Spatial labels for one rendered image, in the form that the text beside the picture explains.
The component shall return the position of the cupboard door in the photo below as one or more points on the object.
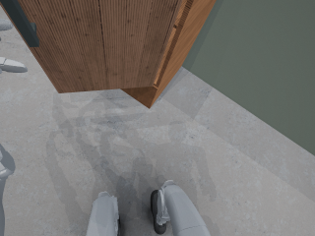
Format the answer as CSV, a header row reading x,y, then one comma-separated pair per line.
x,y
88,45

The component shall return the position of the robot right shin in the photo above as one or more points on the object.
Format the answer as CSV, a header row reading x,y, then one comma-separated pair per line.
x,y
162,218

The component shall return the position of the left robot thigh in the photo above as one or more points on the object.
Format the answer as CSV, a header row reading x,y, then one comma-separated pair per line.
x,y
103,216

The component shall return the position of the robot left hand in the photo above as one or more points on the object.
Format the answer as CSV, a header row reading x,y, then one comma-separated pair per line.
x,y
8,65

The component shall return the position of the robot left upper arm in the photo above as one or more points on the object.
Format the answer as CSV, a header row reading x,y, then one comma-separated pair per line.
x,y
7,168

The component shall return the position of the handle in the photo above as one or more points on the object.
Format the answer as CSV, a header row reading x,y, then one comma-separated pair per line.
x,y
27,29

